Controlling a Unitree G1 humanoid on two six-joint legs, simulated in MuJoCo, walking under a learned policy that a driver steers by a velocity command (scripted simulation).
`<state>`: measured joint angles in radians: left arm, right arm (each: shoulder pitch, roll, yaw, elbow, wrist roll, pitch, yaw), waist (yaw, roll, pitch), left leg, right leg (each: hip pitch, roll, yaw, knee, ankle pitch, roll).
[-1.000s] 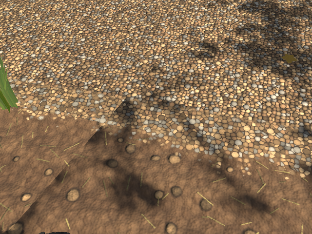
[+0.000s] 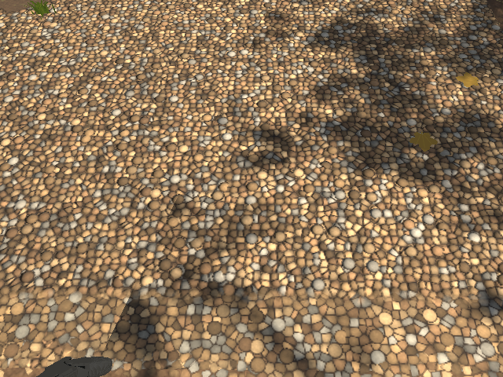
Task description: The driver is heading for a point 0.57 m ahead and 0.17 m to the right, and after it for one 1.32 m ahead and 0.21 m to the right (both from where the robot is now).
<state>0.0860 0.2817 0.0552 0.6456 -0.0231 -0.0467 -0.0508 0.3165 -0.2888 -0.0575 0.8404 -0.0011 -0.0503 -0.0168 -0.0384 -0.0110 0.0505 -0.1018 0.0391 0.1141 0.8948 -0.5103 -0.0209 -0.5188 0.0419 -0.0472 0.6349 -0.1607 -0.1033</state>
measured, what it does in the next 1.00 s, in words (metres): walks ahead, turning right: left foot, then right foot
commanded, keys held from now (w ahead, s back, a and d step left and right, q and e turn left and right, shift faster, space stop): w+e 0.72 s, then e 0.22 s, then q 0.06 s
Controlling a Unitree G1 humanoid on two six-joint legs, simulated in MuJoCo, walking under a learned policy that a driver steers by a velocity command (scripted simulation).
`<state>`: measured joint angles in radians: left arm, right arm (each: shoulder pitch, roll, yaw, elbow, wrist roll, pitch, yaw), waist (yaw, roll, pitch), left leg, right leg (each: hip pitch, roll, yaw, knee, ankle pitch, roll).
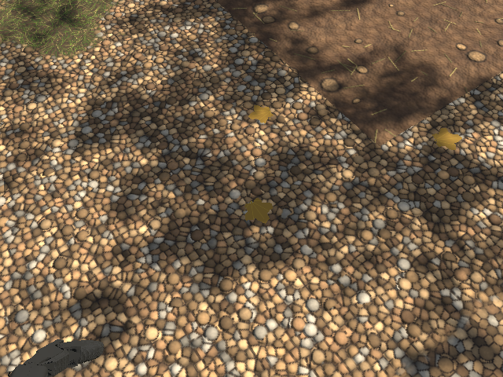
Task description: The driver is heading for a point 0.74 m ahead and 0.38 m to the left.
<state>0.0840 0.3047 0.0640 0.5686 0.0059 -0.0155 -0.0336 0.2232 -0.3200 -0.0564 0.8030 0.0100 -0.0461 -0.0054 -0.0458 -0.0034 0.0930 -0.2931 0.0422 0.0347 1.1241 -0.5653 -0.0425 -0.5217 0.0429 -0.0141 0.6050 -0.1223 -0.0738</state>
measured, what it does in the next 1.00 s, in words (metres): steps on the spot, turning left: left foot, then right foot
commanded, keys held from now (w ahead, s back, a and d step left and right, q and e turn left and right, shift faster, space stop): q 1.00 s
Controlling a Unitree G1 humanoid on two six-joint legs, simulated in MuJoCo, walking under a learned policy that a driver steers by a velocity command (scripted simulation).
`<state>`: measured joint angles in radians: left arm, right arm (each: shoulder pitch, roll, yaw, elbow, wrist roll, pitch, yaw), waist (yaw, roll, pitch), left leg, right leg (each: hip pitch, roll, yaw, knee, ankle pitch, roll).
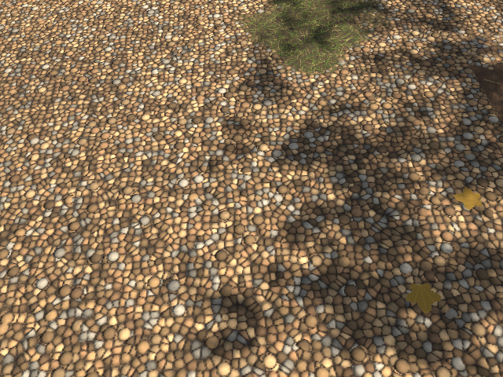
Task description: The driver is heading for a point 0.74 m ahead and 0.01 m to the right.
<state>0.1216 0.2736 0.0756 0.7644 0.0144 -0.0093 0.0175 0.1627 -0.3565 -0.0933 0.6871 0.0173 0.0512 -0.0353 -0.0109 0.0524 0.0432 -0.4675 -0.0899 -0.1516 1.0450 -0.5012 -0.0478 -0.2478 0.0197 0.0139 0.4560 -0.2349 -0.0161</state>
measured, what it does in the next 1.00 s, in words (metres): steps on the spot, turning left: left foot, then right foot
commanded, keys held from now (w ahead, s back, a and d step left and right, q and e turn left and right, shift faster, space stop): q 0.28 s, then no key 0.70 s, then w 0.02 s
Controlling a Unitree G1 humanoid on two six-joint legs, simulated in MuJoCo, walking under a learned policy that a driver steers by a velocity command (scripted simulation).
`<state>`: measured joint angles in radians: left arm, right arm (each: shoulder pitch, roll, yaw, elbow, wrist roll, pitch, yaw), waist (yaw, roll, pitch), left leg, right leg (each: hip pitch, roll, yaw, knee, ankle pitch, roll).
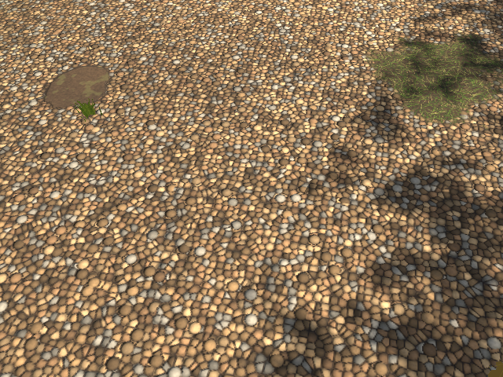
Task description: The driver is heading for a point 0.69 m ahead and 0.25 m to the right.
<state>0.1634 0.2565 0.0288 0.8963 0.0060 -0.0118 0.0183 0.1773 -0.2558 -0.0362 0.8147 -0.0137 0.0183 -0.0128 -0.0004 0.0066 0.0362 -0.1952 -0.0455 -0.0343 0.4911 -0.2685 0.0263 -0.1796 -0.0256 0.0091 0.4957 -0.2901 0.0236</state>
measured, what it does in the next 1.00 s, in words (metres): walks ahead: right foot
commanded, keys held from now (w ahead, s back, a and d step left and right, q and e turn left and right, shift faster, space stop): w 0.52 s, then w+e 0.48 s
